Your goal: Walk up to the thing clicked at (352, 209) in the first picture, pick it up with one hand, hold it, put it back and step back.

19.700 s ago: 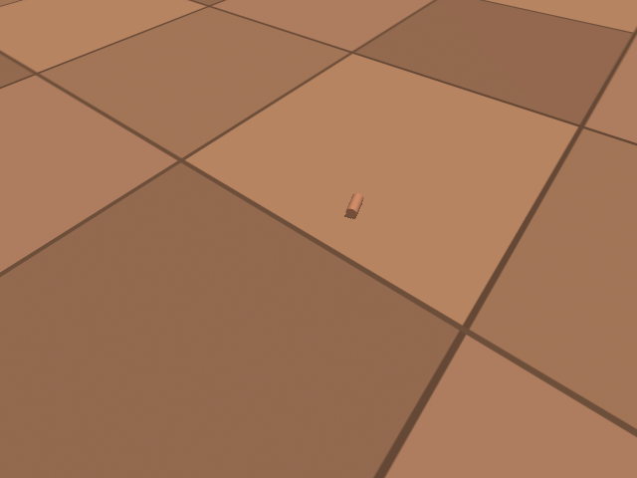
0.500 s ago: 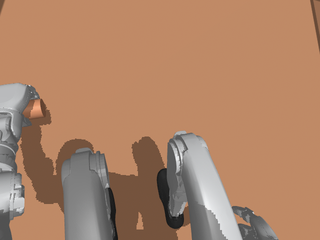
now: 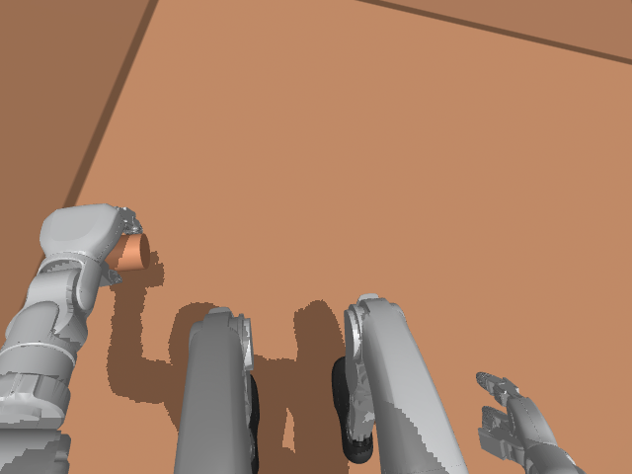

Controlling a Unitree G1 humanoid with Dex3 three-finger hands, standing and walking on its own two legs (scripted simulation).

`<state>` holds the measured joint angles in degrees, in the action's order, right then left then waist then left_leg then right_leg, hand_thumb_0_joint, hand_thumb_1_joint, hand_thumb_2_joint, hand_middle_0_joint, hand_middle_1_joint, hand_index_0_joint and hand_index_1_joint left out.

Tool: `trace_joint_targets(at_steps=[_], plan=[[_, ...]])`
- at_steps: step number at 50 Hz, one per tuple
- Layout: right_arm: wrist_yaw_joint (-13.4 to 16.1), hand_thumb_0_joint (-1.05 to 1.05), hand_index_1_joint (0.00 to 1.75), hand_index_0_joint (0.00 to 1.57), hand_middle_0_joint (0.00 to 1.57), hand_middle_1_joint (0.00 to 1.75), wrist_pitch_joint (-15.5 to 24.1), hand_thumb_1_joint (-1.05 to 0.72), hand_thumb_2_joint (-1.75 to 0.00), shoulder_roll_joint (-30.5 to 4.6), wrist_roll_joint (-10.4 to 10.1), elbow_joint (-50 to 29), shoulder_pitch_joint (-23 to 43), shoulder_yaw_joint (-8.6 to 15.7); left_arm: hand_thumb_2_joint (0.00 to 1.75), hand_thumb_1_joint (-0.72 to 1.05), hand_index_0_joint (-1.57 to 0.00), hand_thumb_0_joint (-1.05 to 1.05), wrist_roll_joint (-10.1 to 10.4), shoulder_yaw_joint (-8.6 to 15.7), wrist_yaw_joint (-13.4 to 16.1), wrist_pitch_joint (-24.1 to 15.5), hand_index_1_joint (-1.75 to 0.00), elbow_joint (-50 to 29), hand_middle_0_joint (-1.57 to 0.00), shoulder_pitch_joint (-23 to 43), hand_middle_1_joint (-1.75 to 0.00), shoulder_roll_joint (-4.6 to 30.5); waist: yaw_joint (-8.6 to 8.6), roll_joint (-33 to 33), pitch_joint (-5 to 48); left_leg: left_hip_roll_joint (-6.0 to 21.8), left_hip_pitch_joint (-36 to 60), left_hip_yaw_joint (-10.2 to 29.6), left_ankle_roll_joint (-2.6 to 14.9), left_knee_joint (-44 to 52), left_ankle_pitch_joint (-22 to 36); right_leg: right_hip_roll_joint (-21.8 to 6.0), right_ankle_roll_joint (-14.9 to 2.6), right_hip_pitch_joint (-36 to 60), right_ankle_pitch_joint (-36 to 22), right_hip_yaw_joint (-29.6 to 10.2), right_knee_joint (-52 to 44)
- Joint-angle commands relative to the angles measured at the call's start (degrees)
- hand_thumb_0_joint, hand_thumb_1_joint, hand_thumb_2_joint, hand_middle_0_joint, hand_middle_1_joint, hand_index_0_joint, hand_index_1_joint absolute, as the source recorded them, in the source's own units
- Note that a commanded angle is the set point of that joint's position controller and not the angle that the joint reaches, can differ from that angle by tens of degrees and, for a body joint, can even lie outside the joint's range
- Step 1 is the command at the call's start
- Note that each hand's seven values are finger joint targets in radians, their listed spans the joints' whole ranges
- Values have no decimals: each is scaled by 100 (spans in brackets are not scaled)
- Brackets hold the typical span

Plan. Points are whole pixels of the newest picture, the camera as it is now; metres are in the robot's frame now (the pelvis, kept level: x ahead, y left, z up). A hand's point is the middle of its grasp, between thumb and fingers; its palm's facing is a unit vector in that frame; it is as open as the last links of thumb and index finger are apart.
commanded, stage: lift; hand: left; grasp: from above
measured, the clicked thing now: (105, 254) +0.40 +0.28 -0.15
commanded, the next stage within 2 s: hold in 1.00 s
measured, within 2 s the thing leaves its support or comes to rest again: neither
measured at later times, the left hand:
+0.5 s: hand (21, 249) +0.34 +0.25 +0.08, palm faces -0.49 -0.11 -0.87, open 8.0 cm
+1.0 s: hand out of the picture +0.36 +0.24 +0.18, palm faces -0.47 -0.11 -0.87, open 8.1 cm
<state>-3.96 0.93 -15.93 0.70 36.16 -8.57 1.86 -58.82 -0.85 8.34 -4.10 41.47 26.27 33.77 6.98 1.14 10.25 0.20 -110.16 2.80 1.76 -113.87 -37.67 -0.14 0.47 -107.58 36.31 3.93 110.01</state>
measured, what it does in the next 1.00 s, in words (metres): rises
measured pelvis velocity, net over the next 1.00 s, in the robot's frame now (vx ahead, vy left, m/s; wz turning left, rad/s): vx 0.06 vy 0.01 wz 0.02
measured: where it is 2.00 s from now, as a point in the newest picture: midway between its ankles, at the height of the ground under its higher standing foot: (299, 437)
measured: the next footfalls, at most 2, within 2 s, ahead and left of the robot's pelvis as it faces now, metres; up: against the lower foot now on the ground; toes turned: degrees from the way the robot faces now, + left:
none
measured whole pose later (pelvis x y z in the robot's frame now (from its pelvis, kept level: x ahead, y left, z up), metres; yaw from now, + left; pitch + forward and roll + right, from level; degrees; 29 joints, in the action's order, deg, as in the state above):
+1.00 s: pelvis +0.06 +0.01 +0.27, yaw +1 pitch +11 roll -1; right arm 2.0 0.8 -13.8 -2.0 41.5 -15.6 1.3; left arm -56.7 -10.8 7.8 1.9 47.8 17.0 21.9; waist 3.6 1.2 5.0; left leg 0.7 -37.6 -1.5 1.6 -49.8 -22.8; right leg 0.9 0.9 -37.0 20.6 -0.8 47.0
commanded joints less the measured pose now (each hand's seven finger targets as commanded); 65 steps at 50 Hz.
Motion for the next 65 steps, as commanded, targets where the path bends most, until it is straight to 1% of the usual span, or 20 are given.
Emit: trace_joint_targets(at_steps=[1,9,10,12,14,16,17,21,23,26,29,31,39,42,45,51,54,56,59,65], plan=[[254,0,30,20,20,30,47,-90,-90,-1129,-77,-384,-773,419,70,89,-127,0,217,512,279,274,-39,-1758,-131,1768,-35,1523,-65,1441,3839,-14,4091,251,-72,2398,818,136,-181,2180,-989,-14,-1744],[467,0,30,20,20,30,-29,-89,-90,-935,-204,-339,-642,298,67,91,-128,0,357,157,-82,611,-39,-1592,-131,956,-36,978,-147,943,3093,10,4892,122,-29,3462,1143,172,-143,3550,-1143,-107,-2993],[505,0,30,20,20,30,-27,-89,-90,-937,-227,-329,-618,285,66,89,-126,0,354,281,-111,616,-39,-1517,-129,800,-36,1125,-214,815,3045,14,5008,107,-23,3584,1204,189,-145,3776,-1181,-120,-3135],[572,0,30,20,20,30,-3,-89,-90,-837,-252,-318,-619,269,63,89,-125,0,398,-13,-210,564,-39,-1650,-127,836,-37,792,-104,683,2737,-8,5051,-25,2,3778,1194,206,-143,4166,-1234,-181,-3530],[635,0,30,20,20,30,48,-89,-90,-794,-277,-259,-637,243,60,87,-123,0,369,122,-230,500,-40,-1461,-125,693,-38,946,-148,468,2403,-23,5105,-57,12,4071,1091,205,-133,4575,-1195,-228,-3869],[684,0,30,20,20,30,99,-90,-90,-739,-282,-222,-669,236,56,84,-121,0,329,-16,-236,388,-38,-1340,-123,670,-36,720,-129,415,2088,-26,5285,-90,4,4330,1098,219,-137,4759,-1187,-258,-4166],[705,0,30,20,20,30,127,-90,-90,-738,-292,-214,-667,229,58,83,-120,0,319,131,-185,339,-39,-1252,-122,661,-37,857,-173,397,2041,-24,5383,-66,-5,4470,1084,214,-136,4904,-1156,-276,-4281],[733,0,30,20,20,30,252,-90,-90,-690,-283,-126,-683,245,54,82,-118,0,140,-61,34,179,-41,-1211,-119,862,-40,615,-187,544,1918,-38,5900,-96,-50,4940,1164,251,-171,5259,-1152,-342,-4736],[735,0,30,20,20,30,294,-89,-90,-733,-277,-41,-698,289,54,80,-117,0,50,69,196,158,-39,-1133,-118,754,-38,707,-307,669,1947,-16,6290,-84,-101,5194,1288,259,-196,5407,-1197,-332,-4909],[726,0,30,20,20,30,321,-89,-90,-709,-253,14,-710,254,55,78,-115,0,-48,-206,381,227,-40,-1238,-116,984,-38,449,-240,723,2029,6,6882,-79,-134,5533,1592,281,-201,5719,-1505,-296,-5170],[740,0,30,20,20,30,312,-89,-90,-766,-232,95,-774,268,58,76,-114,0,-53,-135,503,334,-41,-1182,-116,1097,-39,599,-285,751,2000,26,7350,-106,-156,5858,1923,300,-196,6094,-1793,-258,-5448],[740,0,30,20,20,30,302,-89,-90,-742,-231,117,-760,256,61,76,-114,0,25,-275,539,428,-41,-1121,-116,1164,-38,405,-249,690,1853,16,7531,-136,-151,6031,2069,301,-189,6318,-1940,-269,-5688],[696,0,30,20,20,30,233,-89,-90,-731,-251,79,-702,251,59,74,-114,0,137,-427,410,657,-36,-332,-118,866,-32,211,-385,436,1172,3,8002,-151,-178,6789,2242,288,-163,6986,-2069,-281,-6443],[676,0,30,20,20,30,206,-89,-90,-692,-258,19,-710,242,56,74,-115,0,202,-596,306,657,-33,-312,-118,783,-30,-32,-392,279,1146,-26,8182,-187,-164,6947,2483,270,-160,7331,-2269,-329,-6681],[674,0,30,20,20,30,174,-89,-90,-698,-263,-40,-724,272,55,71,-113,0,248,-497,230,610,-33,-452,-116,834,-29,81,-422,334,1192,-29,8435,-214,-170,7118,2729,263,-157,7584,-2462,-337,-6862],[696,0,30,20,20,30,113,-89,-90,-703,-263,-77,-760,290,55,69,-112,0,128,-387,324,494,-33,-798,-115,1041,-29,213,-412,325,1277,-53,8832,-230,-180,7345,3072,242,-161,7892,-2746,-370,-7105],[698,0,30,20,20,30,97,-89,-90,-684,-272,-61,-710,285,55,72,-113,0,69,-537,384,494,-32,-1029,-116,1193,-29,57,-355,439,1145,-51,8978,-246,-195,7492,3037,236,-171,7872,-2724,-397,-7243],[708,0,30,20,20,30,88,-89,-90,-720,-281,-21,-704,316,49,71,-112,0,52,-408,425,530,-31,-967,-114,1113,-28,212,-435,433,1203,-51,9134,-244,-207,7572,3180,232,-174,8029,-2816,-371,-7296],[706,0,30,20,20,30,69,-89,-90,-726,-283,15,-727,327,49,72,-113,0,10,-518,386,582,-30,-1040,-115,1145,-28,139,-415,495,1386,-43,9435,-240,-219,7606,3667,237,-179,8169,-3184,-379,-7330],[677,0,30,20,20,30,57,-89,-89,-745,-293,27,-695,360,47,73,-113,0,156,-650,232,650,-30,-756,-114,1104,-28,-80,-406,234,1052,-53,9508,-261,-203,7795,3815,236,-151,8418,-3357,-371,-7575]])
